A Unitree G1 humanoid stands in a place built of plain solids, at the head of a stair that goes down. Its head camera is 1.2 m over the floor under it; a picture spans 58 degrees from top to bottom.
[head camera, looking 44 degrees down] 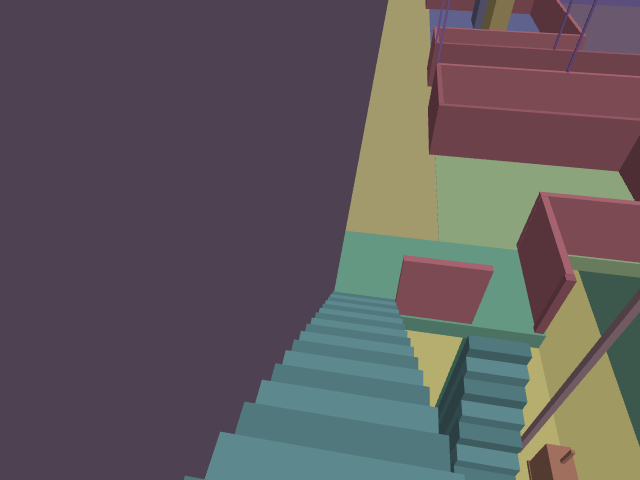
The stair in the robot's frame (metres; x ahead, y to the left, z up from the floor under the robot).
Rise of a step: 0.21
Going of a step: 0.22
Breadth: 0.89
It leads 10 degrees to the right of straight ahead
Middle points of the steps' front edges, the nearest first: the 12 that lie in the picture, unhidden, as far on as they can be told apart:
0.59 -0.07 -0.42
0.80 -0.10 -0.63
1.02 -0.14 -0.84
1.24 -0.18 -1.06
1.46 -0.21 -1.27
1.67 -0.25 -1.48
1.89 -0.29 -1.69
2.11 -0.32 -1.90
2.32 -0.36 -2.11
2.54 -0.40 -2.33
2.76 -0.43 -2.54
2.98 -0.47 -2.75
